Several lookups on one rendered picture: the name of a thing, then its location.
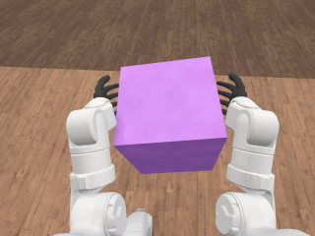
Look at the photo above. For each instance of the robot right hand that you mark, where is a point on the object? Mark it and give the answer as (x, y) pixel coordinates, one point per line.
(237, 91)

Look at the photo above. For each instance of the robot left hand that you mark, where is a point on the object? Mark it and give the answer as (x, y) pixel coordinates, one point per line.
(101, 91)

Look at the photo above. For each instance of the left robot upper arm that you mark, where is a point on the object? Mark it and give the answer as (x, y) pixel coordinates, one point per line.
(98, 214)

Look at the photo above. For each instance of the left robot forearm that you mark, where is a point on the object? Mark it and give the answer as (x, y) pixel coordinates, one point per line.
(87, 131)

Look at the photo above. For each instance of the right robot forearm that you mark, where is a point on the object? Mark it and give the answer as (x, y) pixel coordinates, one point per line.
(254, 145)

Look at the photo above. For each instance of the robot left thigh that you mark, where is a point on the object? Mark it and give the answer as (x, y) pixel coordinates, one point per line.
(139, 223)

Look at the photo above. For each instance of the carton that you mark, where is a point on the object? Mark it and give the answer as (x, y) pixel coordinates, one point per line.
(168, 116)

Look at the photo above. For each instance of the right robot upper arm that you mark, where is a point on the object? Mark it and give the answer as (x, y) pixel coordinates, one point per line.
(244, 214)

